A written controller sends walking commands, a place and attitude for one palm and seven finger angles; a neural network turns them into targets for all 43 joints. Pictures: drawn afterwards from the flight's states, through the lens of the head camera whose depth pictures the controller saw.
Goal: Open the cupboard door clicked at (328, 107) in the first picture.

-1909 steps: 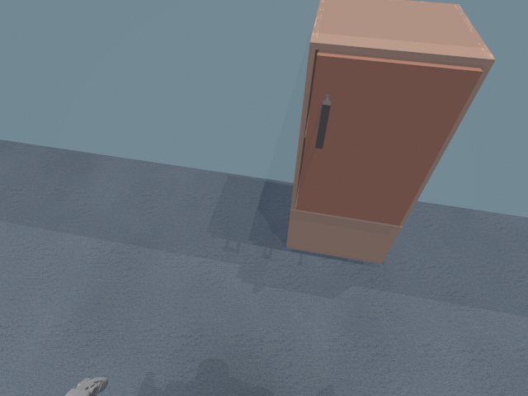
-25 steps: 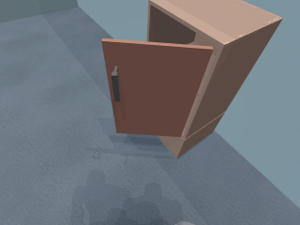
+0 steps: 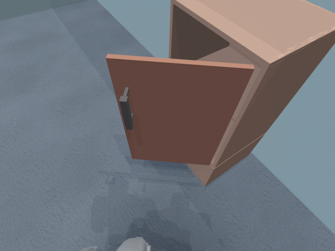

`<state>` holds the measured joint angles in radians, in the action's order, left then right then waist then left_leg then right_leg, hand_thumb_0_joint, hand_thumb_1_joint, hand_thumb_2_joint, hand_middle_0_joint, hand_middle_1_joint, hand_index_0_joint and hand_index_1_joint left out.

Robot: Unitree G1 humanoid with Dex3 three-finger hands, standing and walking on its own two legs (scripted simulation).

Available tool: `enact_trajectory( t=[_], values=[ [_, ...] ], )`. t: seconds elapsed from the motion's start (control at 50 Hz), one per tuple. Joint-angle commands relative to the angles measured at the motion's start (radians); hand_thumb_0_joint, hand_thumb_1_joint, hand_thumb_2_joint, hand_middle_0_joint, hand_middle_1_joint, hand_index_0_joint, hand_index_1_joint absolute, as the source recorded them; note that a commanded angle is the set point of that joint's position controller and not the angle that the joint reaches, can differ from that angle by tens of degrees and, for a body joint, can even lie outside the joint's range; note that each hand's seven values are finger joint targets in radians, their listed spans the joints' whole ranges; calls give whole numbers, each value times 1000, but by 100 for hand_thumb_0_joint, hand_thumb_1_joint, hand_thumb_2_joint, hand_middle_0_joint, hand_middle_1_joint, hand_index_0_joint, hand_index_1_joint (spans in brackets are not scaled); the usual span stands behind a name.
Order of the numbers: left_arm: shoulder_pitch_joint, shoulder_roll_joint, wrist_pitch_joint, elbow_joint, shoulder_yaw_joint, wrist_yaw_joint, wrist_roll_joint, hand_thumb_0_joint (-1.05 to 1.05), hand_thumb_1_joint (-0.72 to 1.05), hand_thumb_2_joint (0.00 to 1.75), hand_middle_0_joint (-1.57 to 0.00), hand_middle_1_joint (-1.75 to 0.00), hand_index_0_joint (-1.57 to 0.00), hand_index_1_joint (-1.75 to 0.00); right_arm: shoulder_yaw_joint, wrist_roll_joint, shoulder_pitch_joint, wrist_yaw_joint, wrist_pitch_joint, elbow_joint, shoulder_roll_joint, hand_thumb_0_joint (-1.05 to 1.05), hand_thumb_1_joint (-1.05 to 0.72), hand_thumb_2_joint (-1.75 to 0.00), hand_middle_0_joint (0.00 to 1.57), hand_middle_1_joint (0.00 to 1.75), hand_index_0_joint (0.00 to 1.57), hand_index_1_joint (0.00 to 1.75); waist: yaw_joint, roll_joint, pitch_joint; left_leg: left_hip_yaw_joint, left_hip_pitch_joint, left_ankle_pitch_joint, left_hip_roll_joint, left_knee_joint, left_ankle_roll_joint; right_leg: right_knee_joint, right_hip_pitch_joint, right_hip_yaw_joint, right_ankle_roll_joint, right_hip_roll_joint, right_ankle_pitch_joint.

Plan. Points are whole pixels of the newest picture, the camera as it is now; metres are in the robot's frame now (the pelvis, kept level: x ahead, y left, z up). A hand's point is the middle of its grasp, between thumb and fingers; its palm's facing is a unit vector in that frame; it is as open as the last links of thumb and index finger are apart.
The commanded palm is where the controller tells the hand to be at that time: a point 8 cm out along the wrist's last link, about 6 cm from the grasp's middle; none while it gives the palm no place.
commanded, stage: come to a stop and stand still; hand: left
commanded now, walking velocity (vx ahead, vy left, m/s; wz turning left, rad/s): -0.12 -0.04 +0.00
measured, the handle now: (128, 109) +0.51 +0.16 -0.03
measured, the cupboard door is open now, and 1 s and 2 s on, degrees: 51 51 51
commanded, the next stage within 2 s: none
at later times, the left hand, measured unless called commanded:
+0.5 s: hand out of the picture -0.02 +0.25 -0.18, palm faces -0.02 -0.99 -0.14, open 7.4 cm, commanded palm none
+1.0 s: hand out of the picture -0.14 +0.18 -0.15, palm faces +0.04 -0.98 -0.17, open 7.4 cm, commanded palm none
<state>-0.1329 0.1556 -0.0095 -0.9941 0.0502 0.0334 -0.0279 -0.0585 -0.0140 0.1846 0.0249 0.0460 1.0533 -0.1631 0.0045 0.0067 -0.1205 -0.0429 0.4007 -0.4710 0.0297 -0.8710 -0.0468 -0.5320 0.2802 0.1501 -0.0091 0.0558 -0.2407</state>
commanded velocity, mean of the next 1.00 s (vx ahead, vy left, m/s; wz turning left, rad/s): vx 0.08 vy -0.04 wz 0.00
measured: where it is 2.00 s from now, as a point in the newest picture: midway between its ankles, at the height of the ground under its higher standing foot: outside the picture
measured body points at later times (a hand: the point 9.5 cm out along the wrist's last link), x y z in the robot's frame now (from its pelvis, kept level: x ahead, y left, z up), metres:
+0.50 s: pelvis -0.04 +0.06 +0.02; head -0.02 +0.13 +0.46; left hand -0.02 +0.30 -0.17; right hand -0.01 -0.18 -0.10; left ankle +0.02 +0.10 -0.73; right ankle -0.14 -0.15 -0.63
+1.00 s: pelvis -0.11 +0.03 +0.02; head -0.14 +0.01 +0.47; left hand -0.14 +0.23 -0.14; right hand -0.17 -0.18 -0.15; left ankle -0.11 +0.17 -0.65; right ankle -0.14 -0.05 -0.73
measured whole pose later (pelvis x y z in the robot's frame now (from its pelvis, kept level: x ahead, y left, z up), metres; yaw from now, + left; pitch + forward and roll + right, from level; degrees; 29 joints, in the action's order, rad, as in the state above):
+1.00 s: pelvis -0.11 +0.03 +0.02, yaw -3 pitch +0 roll +1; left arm -0.43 0.09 0.01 -1.10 0.02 0.02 -0.01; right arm -0.07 -0.03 0.42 0.00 0.05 1.11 -0.14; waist 0.00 0.02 0.07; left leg -0.02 0.47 -0.17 0.04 -1.03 -0.04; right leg -0.31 0.10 0.11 -0.06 -0.01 -0.21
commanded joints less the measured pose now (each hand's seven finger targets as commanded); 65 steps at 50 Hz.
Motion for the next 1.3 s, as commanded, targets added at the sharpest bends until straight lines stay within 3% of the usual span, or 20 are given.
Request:
enact_trajectory(
  t=[0.0,0.04,0.06,0.08,0.1,0.18,0.32,0.48,0.64,0.7,0.72,0.74,0.76,0.78,0.82,0.86,0.96,1.1,1.18,1.28],
  values=[
    [-46,193,-4,53,48,12,-5,0,90,90,-20,-30,-20,-30,-15,3,120,-1,-10,-43,-49,0,-90,-90,20,30,20,30,-10,-165,192,-2,-91,105,3,153,-3,54,-113,-174,-162,261,673],
    [-36,171,-14,63,44,8,5,0,90,90,-20,-30,-20,-30,-18,-1,176,-3,-23,-34,-73,0,-90,-90,20,30,20,30,-47,-117,220,-1,-264,383,35,407,12,-49,-27,-129,-75,190,414],
    [-79,114,-24,75,33,3,13,0,90,90,-20,-30,-20,-30,-30,-11,165,-2,-37,-55,-155,0,-90,-90,20,30,20,30,-35,128,226,222,-323,682,232,492,86,-183,104,-48,11,57,16],
    [-83,78,-30,86,23,7,16,0,90,90,-20,-30,-20,-30,-39,-14,136,5,-38,-87,-224,0,-90,-90,20,30,20,30,-43,288,206,379,-229,936,393,557,207,-399,146,-91,44,-45,-400],
    [-91,105,-40,87,24,15,11,0,90,90,-20,-30,-20,-30,-32,-15,100,10,-36,-102,-219,0,-90,-90,20,30,20,30,-35,189,189,333,-134,908,413,538,264,-530,90,-189,30,-33,-405],
    [-156,118,-44,33,41,4,-3,0,90,90,-20,-30,-20,-30,-6,-13,23,34,-54,-123,-147,0,-90,-90,20,30,20,30,3,79,137,202,-217,798,281,542,201,-725,240,-247,50,-52,-163],
    [-200,128,-61,35,49,-10,-4,0,90,90,-20,-30,-20,-30,-12,-6,134,47,-59,-87,-148,0,-90,-90,20,30,20,30,-29,108,233,183,-408,667,286,582,152,-662,262,-265,87,-51,-104],
    [-225,110,-71,6,32,-23,-2,0,90,90,-20,-30,-20,-30,-19,-9,134,27,-50,-59,-157,0,-90,-90,20,30,20,30,-25,189,128,190,-225,10,236,763,116,-437,140,-181,65,-27,-110],
    [-326,56,-59,-41,11,-22,9,0,90,90,-20,-30,-20,-30,-31,-26,147,8,-33,-19,-170,0,-90,-90,20,30,20,30,0,187,107,166,-78,-168,202,879,100,-100,-120,-22,-5,-79,-245],
    [-484,51,-44,-107,11,-13,9,0,90,90,-20,-30,-20,-30,-26,-17,133,4,-23,-3,-132,0,-90,-90,20,30,20,30,62,50,92,66,49,-147,121,759,53,215,-360,-10,-24,-82,-99],
    [-504,82,-37,-108,15,-3,-5,0,90,90,-20,-30,-20,-30,-13,-3,149,3,-19,-3,-69,0,-90,-90,20,30,20,30,65,-119,69,-14,116,-104,33,547,23,376,-362,-142,-46,36,-198],
    [-418,136,-31,-82,14,9,-11,0,90,90,-20,-30,-20,-30,-4,5,170,7,-10,-7,10,0,-90,-90,20,30,20,30,29,-371,-22,-72,212,-23,-60,213,7,522,-202,-430,-98,271,-481],
    [-285,132,-29,-22,-2,13,6,0,90,90,-20,-30,-20,-30,-16,-17,159,4,5,-17,-54,0,-90,-90,20,30,20,30,-7,-246,-115,32,187,60,-28,22,18,557,98,-464,-110,338,-544],
    [-171,154,-29,21,11,12,6,0,90,90,-20,-30,-20,-30,-15,-16,194,-10,14,-27,-56,0,-90,-90,20,30,20,30,-61,-186,-53,35,96,138,-41,-143,8,572,211,-422,-148,338,-460],
    [-86,106,22,29,6,12,17,0,90,90,-20,-30,-20,-30,-28,-21,281,-22,19,28,-66,0,-90,-90,20,30,20,30,-101,-189,-56,53,110,240,-10,-254,11,546,217,-332,-50,228,-437],
    [-189,70,48,-12,-8,-1,19,0,90,90,-20,-30,-20,-30,-24,-20,298,-28,-2,35,-48,0,-90,-90,20,30,20,30,-66,-116,-47,22,153,323,1,-250,2,469,77,-235,-30,170,-269],
    [-345,37,49,-67,-18,-2,11,0,90,90,-20,-30,-20,-30,-12,-19,209,-13,-18,11,-22,0,-90,-90,20,30,20,30,12,-142,-56,25,200,268,33,-116,-4,415,-83,-274,-64,178,-209],
    [-338,50,43,-89,-9,-6,-4,0,90,90,-20,-30,-20,-30,17,-3,148,-2,-42,14,19,0,-90,-90,20,30,20,30,33,-173,9,-14,-19,84,21,276,21,320,-125,-270,-143,191,53],
    [-332,-5,40,-118,-24,-8,19,0,90,90,-20,-30,-20,-30,35,1,235,21,-84,78,-10,0,-90,-90,20,30,20,30,12,14,130,63,-325,520,98,505,64,140,-56,-143,-35,62,186],
    [-308,-6,19,-151,-30,-2,15,0,90,90,-20,-30,-20,-30,47,3,185,40,-76,100,-22,0,-90,-90,20,30,20,30,13,108,62,58,-264,662,117,496,80,150,-102,-116,-8,51,159]
  ],
)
